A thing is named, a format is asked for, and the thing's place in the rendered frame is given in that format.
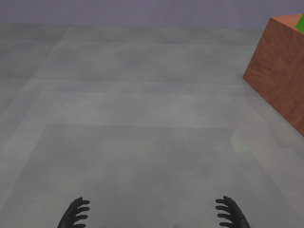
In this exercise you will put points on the robot right hand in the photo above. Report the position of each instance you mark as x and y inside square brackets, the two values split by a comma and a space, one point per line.
[236, 216]

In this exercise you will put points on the robot left hand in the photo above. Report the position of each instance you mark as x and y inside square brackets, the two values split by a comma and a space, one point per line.
[69, 218]

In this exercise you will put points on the pedestal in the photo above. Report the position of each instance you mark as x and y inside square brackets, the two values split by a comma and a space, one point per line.
[276, 69]

